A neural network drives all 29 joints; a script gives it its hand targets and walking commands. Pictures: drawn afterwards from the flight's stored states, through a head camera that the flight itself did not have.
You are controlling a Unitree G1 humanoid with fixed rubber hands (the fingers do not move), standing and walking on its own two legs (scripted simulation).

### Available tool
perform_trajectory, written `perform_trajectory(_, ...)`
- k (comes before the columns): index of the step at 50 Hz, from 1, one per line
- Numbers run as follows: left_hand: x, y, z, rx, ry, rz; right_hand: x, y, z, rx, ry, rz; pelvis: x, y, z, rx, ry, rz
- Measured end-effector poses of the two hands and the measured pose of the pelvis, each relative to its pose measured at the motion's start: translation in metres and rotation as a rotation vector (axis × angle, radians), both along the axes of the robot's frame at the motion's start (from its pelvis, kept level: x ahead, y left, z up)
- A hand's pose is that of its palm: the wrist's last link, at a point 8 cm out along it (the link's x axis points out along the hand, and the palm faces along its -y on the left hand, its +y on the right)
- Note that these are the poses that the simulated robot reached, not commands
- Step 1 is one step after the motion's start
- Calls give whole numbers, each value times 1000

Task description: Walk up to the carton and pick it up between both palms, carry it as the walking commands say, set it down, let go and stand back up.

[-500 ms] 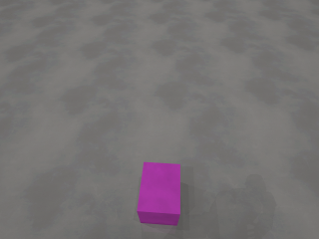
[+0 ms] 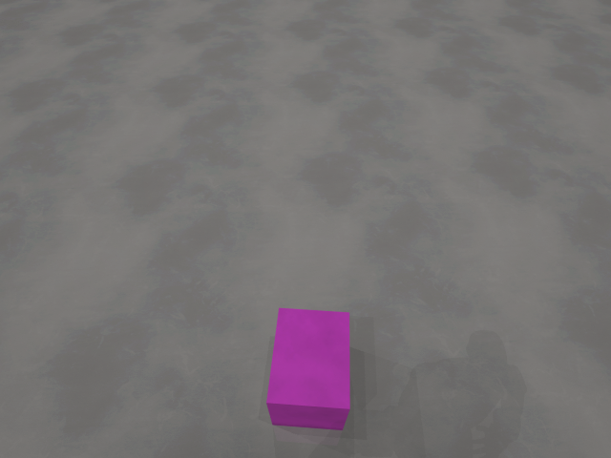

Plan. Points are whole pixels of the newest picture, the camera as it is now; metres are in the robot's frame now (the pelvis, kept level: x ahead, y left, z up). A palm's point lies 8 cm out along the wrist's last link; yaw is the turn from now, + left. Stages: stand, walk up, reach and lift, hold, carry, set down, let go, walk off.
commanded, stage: reach and lift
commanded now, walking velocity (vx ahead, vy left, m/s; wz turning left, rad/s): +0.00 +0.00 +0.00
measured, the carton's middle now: (310, 369) +0.46 +0.01 -0.66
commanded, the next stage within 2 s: none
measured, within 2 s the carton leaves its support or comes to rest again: neither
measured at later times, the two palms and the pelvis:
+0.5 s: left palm out of the picture +0.14 +0.22 -0.16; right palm out of the picture +0.14 -0.21 -0.16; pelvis -0.04 +0.00 -0.05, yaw +1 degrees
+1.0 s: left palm (194, 375) +0.28 +0.22 -0.18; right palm (433, 389) +0.27 -0.20 -0.18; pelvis -0.11 +0.00 -0.09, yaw +0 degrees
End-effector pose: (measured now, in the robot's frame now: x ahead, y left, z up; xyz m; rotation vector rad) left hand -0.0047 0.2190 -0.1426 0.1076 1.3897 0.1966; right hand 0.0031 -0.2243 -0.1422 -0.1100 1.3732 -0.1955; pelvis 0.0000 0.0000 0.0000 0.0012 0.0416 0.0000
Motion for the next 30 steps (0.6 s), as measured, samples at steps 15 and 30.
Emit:
perform_trajectory(15,137,-4,10,-43,-28,-76,139,15,12,38,-24,94,-15,6,-18,-6,163,-6)
perform_trajectory(30,157,4,-22,-17,-230,-119,152,14,-19,26,-233,106,-63,0,-63,-16,205,9)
